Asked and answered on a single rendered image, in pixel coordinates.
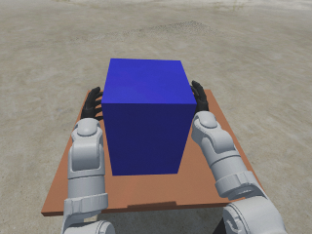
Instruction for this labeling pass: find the robot left forearm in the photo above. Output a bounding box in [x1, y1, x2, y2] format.
[60, 118, 108, 234]

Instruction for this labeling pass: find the table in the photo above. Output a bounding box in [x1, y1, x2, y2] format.
[41, 89, 266, 234]

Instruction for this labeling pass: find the carton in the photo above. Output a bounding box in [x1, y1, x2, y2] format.
[100, 58, 197, 176]

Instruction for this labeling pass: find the robot right forearm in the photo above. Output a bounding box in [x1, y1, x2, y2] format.
[191, 110, 286, 230]

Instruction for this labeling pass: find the robot left upper arm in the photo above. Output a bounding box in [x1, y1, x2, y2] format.
[63, 220, 116, 234]

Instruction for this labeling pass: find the robot right upper arm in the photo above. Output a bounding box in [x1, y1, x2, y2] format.
[222, 195, 288, 234]

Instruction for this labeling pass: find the robot right hand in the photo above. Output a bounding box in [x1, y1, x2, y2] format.
[190, 80, 210, 119]

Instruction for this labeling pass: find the robot left hand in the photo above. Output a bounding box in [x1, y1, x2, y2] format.
[80, 87, 103, 121]

